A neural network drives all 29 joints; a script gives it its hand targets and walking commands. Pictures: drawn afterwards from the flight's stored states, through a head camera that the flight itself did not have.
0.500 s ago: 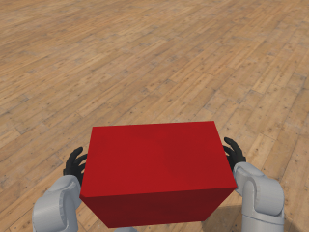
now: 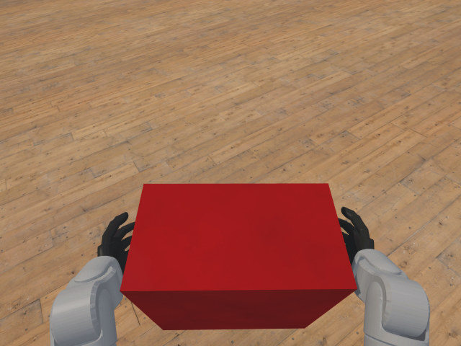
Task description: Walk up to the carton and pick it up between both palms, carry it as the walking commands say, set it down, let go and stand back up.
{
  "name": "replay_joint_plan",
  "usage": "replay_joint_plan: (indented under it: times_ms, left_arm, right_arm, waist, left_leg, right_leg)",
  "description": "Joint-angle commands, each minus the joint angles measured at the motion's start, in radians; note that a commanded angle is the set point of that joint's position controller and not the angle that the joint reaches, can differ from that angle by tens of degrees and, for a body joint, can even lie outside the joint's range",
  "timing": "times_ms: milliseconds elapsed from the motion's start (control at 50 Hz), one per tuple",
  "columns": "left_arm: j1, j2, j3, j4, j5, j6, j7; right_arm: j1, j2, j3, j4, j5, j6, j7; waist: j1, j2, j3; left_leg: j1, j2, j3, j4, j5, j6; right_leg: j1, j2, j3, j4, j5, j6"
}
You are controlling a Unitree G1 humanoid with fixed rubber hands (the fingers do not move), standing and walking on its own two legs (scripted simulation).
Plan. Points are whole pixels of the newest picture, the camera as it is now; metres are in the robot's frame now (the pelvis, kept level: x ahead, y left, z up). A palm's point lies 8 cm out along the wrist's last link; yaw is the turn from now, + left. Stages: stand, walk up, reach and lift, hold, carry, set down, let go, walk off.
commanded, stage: carry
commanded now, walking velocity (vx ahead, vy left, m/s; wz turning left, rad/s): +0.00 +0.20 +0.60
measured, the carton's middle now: (235, 266) +0.26 +0.01 +0.01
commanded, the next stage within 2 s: none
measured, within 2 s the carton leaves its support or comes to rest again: neither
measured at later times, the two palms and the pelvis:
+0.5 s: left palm out of the picture +0.12 +0.42 +0.03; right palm (198, 269) +0.24 +0.07 +0.04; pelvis -0.06 +0.17 +0.00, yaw +17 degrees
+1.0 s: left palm out of the picture +0.00 +0.53 +0.10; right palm (98, 288) +0.20 +0.21 +0.07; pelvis -0.13 +0.26 +0.01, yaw +32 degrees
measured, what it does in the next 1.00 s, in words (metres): steps to the left, turning left: left foot, then right foot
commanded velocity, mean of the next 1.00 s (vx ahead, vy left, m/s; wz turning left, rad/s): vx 0.00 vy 0.20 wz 0.60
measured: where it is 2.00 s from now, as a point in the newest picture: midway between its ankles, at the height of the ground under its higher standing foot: outside the picture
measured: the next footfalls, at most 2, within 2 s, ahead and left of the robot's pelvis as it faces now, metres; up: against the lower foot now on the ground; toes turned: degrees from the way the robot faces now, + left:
left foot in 0.34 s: -0.01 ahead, +0.30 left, +0.00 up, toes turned +16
right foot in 0.72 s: -0.02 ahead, +0.15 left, +0.00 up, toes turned +17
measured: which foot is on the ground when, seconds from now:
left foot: up 0.00-0.32, down 0.34-0.72, up 0.74-1.00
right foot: down 0.00-0.36, up 0.38-0.70, down 0.72-1.00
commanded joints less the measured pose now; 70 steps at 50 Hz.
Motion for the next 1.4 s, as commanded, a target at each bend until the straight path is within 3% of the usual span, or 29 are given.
replay_joint_plan:
  times_ms: [0,20,80,240,280,320,340,380,480,560,620,640,660,680,720,760,820,940,960,1020,1040,1060,1080,1100,1120,1160,1220,1320,1380]
  left_arm:
    - [-0.547,-0.612,-0.792,-0.165,-0.362,0.014,-0.195]
    - [-0.546,-0.627,-0.792,-0.179,-0.346,0.017,-0.184]
    - [-0.558,-0.609,-0.779,-0.220,-0.345,0.014,-0.172]
    - [-0.338,-0.582,-0.667,-0.095,-0.231,0.066,-0.156]
    - [-0.283,-0.554,-0.666,-0.038,-0.212,0.064,-0.157]
    - [-0.414,-0.608,-0.714,-0.075,-0.239,0.053,-0.174]
    - [-0.466,-0.644,-0.756,-0.092,-0.264,0.040,-0.165]
    - [-0.682,-0.741,-0.869,-0.270,-0.381,0.010,-0.170]
    - [-0.538,-0.762,-0.865,-0.279,-0.402,-0.024,-0.145]
    - [-0.493,-0.688,-0.826,-0.300,-0.394,-0.014,-0.159]
    - [-0.417,-0.628,-0.757,-0.176,-0.360,0.005,-0.191]
    - [-0.401,-0.617,-0.762,-0.125,-0.357,0.007,-0.201]
    - [-0.348,-0.613,-0.726,-0.048,-0.326,0.008,-0.210]
    - [-0.324,-0.623,-0.753,-0.077,-0.331,-0.007,-0.212]
    - [-0.359,-0.619,-0.761,-0.064,-0.322,0.008,-0.207]
    - [-0.448,-0.587,-0.742,-0.125,-0.331,0.017,-0.192]
    - [-0.533,-0.583,-0.765,-0.164,-0.320,0.018,-0.185]
    - [-0.445,-0.598,-0.724,-0.177,-0.298,0.028,-0.166]
    - [-0.392,-0.598,-0.711,-0.158,-0.286,0.038,-0.154]
    - [-0.413,-0.591,-0.707,-0.181,-0.273,0.036,-0.159]
    - [-0.413,-0.582,-0.708,-0.174,-0.253,0.048,-0.151]
    - [-0.445,-0.602,-0.744,-0.207,-0.278,0.046,-0.158]
    - [-0.376,-0.587,-0.740,-0.163,-0.257,0.051,-0.147]
    - [-0.477,-0.609,-0.774,-0.180,-0.295,0.043,-0.158]
    - [-0.514,-0.614,-0.797,-0.182,-0.287,0.041,-0.157]
    - [-0.532,-0.706,-0.851,-0.219,-0.349,0.030,-0.153]
    - [-0.551,-0.785,-0.854,-0.209,-0.383,0.001,-0.160]
    - [-0.501,-0.701,-0.851,-0.333,-0.390,-0.018,-0.157]
    - [-0.475,-0.642,-0.817,-0.269,-0.363,-0.009,-0.173]
  right_arm:
    - [-0.589,0.654,0.831,-0.077,0.312,0.003,0.158]
    - [-0.569,0.672,0.813,-0.049,0.307,0.010,0.168]
    - [-0.609,0.709,0.837,-0.110,0.357,-0.005,0.173]
    - [-0.550,0.682,0.838,-0.078,0.351,0.050,0.170]
    - [-0.517,0.690,0.847,-0.047,0.349,0.050,0.173]
    - [-0.567,0.705,0.833,-0.058,0.364,0.031,0.195]
    - [-0.578,0.739,0.807,-0.021,0.384,0.016,0.200]
    - [-0.594,0.776,0.827,-0.115,0.360,-0.015,0.195]
    - [-0.495,0.788,0.805,-0.193,0.350,-0.042,0.170]
    - [-0.422,0.746,0.813,-0.206,0.287,-0.024,0.139]
    - [-0.417,0.664,0.832,-0.180,0.243,-0.016,0.127]
    - [-0.380,0.655,0.838,-0.135,0.226,-0.009,0.118]
    - [-0.405,0.653,0.845,-0.136,0.228,-0.005,0.122]
    - [-0.443,0.658,0.875,-0.186,0.253,-0.005,0.131]
    - [-0.558,0.620,0.865,-0.171,0.298,-0.008,0.138]
    - [-0.545,0.610,0.825,-0.094,0.279,-0.001,0.140]
    - [-0.529,0.664,0.813,-0.005,0.307,0.009,0.167]
    - [-0.619,0.718,0.862,-0.122,0.371,0.016,0.167]
    - [-0.623,0.725,0.875,-0.155,0.398,0.019,0.164]
    - [-0.678,0.728,0.891,-0.168,0.420,0.022,0.172]
    - [-0.601,0.723,0.869,-0.140,0.402,0.029,0.174]
    - [-0.602,0.730,0.862,-0.133,0.388,0.021,0.171]
    - [-0.534,0.735,0.835,-0.097,0.370,0.032,0.177]
    - [-0.504,0.705,0.827,-0.081,0.363,0.016,0.173]
    - [-0.553,0.695,0.811,-0.056,0.382,0.008,0.199]
    - [-0.507,0.749,0.806,-0.087,0.359,-0.001,0.190]
    - [-0.590,0.812,0.822,-0.205,0.381,-0.037,0.188]
    - [-0.447,0.729,0.819,-0.249,0.286,-0.035,0.151]
    - [-0.401,0.682,0.821,-0.175,0.248,-0.022,0.142]
  waist:
    - [-0.070,-0.148,-0.030]
    - [-0.058,-0.060,0.020]
    - [-0.063,-0.196,-0.007]
    - [-0.066,-0.486,-0.196]
    - [-0.084,-0.274,-0.173]
    - [-0.079,0.274,-0.155]
    - [-0.071,0.296,-0.176]
    - [-0.071,0.282,-0.269]
    - [-0.058,0.169,-0.394]
    - [-0.060,0.035,-0.393]
    - [-0.056,0.045,-0.331]
    - [-0.036,-0.098,-0.318]
    - [-0.036,-0.418,-0.246]
    - [-0.037,-0.526,-0.236]
    - [-0.050,-0.259,-0.145]
    - [-0.056,-0.201,-0.007]
    - [-0.054,-0.130,0.072]
    - [-0.061,-0.342,-0.110]
    - [-0.060,-0.310,-0.132]
    - [-0.061,-0.511,-0.193]
    - [-0.078,-0.460,-0.224]
    - [-0.087,-0.245,-0.224]
    - [-0.090,-0.008,-0.262]
    - [-0.083,0.329,-0.218]
    - [-0.076,0.320,-0.209]
    - [-0.072,0.252,-0.270]
    - [-0.064,0.254,-0.417]
    - [-0.059,0.077,-0.374]
    - [-0.070,0.077,-0.332]
  left_leg:
    - [-0.211,0.236,-0.069,0.553,0.026,-0.071]
    - [-0.157,0.223,-0.048,0.513,0.045,-0.057]
    - [-0.087,0.205,0.062,0.336,0.067,-0.082]
    - [0.144,0.220,0.117,-0.089,0.041,-0.028]
    - [0.289,0.222,0.065,-0.401,0.343,-0.024]
    - [0.609,0.500,-0.401,-0.272,1.389,0.109]
    - [0.596,0.501,-0.356,-0.226,1.526,0.151]
    - [0.560,0.414,-0.175,-0.137,1.144,0.152]
    - [0.550,0.320,-0.078,-0.213,0.745,0.109]
    - [0.378,0.314,-0.142,-0.270,0.309,0.155]
    - [0.271,0.317,-0.284,-0.202,0.432,0.180]
    - [0.053,0.286,-0.239,-0.118,0.307,0.122]
    - [-0.162,0.137,-0.068,0.088,-0.031,0.053]
    - [-0.273,0.109,-0.044,0.437,-0.261,-0.004]
    - [-0.309,0.213,-0.112,0.603,-0.180,-0.039]
    - [-0.257,0.192,-0.054,0.543,-0.062,-0.020]
    - [-0.158,0.196,-0.028,0.537,0.029,-0.055]
    - [-0.016,0.246,0.073,0.170,0.060,-0.046]
    - [0.034,0.222,0.102,0.173,0.033,-0.043]
    - [0.141,0.220,0.126,-0.039,0.043,-0.034]
    - [0.218,0.235,0.085,-0.256,0.109,-0.001]
    - [0.296,0.205,0.074,-0.388,0.262,-0.008]
    - [0.479,0.278,-0.050,-0.355,0.659,0.030]
    - [0.632,0.458,-0.421,-0.280,1.345,0.112]
    - [0.661,0.479,-0.368,-0.215,1.464,0.156]
    - [0.579,0.425,-0.221,-0.164,1.064,0.163]
    - [0.641,0.308,-0.092,-0.132,1.027,0.085]
    - [0.286,0.288,-0.157,-0.293,0.188,0.110]
    - [0.300,0.324,-0.305,-0.293,0.321,0.133]
  right_leg:
    - [0.142,-0.364,0.083,-0.214,0.273,-0.019]
    - [0.036,-0.391,0.131,-0.240,0.248,-0.029]
    - [0.054,-0.298,0.011,-0.219,0.226,-0.010]
    - [0.151,-0.363,-0.043,-0.007,0.306,0.028]
    - [0.057,-0.236,-0.150,0.233,0.236,0.109]
    - [-0.445,-0.041,-0.058,0.628,-0.468,0.160]
    - [-0.463,-0.078,0.039,0.742,-0.439,0.146]
    - [-0.403,-0.123,0.057,0.678,-0.272,0.132]
    - [-0.265,-0.068,0.043,0.523,-0.077,0.105]
    - [-0.057,-0.020,0.046,0.319,-0.062,0.071]
    - [0.115,-0.038,0.102,-0.038,-0.055,0.051]
    - [0.320,-0.117,0.136,-0.165,0.041,0.040]
    - [0.444,-0.407,0.377,-0.251,0.350,-0.002]
    - [0.385,-0.582,0.496,-0.173,0.626,-0.119]
    - [0.374,-0.532,0.302,-0.121,0.742,-0.126]
    - [0.216,-0.411,0.193,-0.142,0.680,-0.047]
    - [0.012,-0.360,0.115,-0.273,0.091,-0.012]
    - [0.149,-0.339,-0.030,-0.122,0.329,-0.010]
    - [0.122,-0.347,0.001,-0.129,0.270,-0.013]
    - [0.127,-0.354,-0.053,-0.079,0.041,0.033]
    - [0.153,-0.333,-0.100,0.075,0.163,0.070]
    - [0.138,-0.268,-0.157,0.239,0.271,0.085]
    - [-0.065,-0.195,-0.133,0.426,0.052,0.084]
    - [-0.384,-0.053,-0.074,0.621,-0.421,0.124]
    - [-0.448,-0.057,0.023,0.719,-0.427,0.141]
    - [-0.370,-0.114,0.080,0.609,-0.331,0.109]
    - [-0.319,-0.055,0.043,0.550,-0.216,0.107]
    - [0.014,-0.017,0.044,0.289,-0.061,0.069]
    - [0.053,0.016,0.029,0.102,-0.092,0.072]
